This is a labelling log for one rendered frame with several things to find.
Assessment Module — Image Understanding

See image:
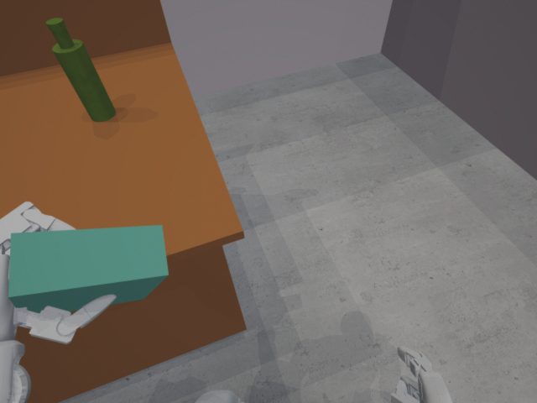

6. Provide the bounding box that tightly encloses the left robot hand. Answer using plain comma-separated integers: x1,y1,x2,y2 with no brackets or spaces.
0,201,117,344

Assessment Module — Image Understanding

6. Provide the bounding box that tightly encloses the table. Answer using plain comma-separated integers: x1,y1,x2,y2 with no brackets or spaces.
0,0,247,403

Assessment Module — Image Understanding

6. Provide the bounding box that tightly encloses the sponge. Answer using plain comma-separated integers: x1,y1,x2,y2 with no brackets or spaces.
8,225,169,313

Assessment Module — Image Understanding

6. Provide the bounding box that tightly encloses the right robot hand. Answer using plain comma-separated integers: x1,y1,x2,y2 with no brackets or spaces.
391,346,454,403

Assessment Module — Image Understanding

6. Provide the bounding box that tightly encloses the left robot forearm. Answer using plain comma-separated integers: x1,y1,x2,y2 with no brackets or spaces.
0,340,31,403

